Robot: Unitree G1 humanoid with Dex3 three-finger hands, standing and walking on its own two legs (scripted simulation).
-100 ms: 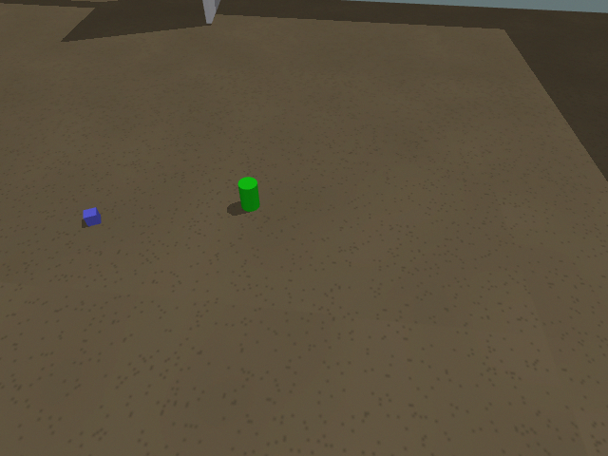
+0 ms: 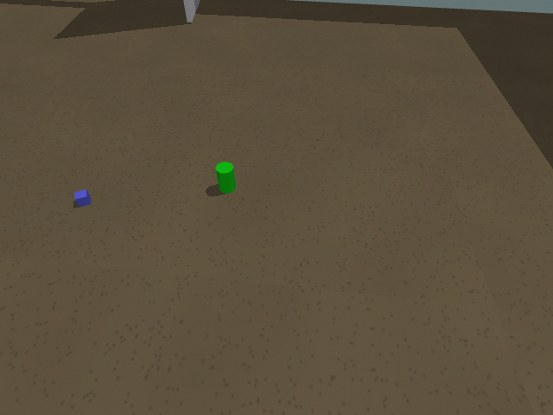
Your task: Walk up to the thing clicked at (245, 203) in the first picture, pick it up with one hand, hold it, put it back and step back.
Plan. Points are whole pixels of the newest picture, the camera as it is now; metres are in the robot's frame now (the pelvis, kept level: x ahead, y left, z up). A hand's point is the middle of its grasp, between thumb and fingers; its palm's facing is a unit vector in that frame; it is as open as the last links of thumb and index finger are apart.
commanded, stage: stand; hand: left
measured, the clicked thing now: (225, 177) +1.34 +0.31 -0.71
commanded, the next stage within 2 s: walk up in 1.02 s
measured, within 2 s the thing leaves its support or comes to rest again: neither
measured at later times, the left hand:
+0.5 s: hand out of the picture +0.07 +0.25 -0.16, palm faces -0.03 -0.94 -0.34, open 7.4 cm
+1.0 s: hand out of the picture +0.07 +0.26 -0.16, palm faces -0.03 -0.94 -0.34, open 7.4 cm
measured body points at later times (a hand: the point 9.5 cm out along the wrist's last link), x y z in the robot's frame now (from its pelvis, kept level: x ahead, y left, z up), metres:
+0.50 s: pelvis +0.00 +0.00 +0.00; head +0.01 +0.00 +0.45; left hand +0.07 +0.30 -0.13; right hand +0.08 -0.29 -0.13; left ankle +0.00 +0.12 -0.75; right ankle +0.00 -0.12 -0.75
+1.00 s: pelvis +0.00 +0.00 +0.00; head +0.01 +0.00 +0.45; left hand +0.07 +0.30 -0.13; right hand +0.08 -0.29 -0.13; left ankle +0.00 +0.12 -0.75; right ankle +0.00 -0.12 -0.75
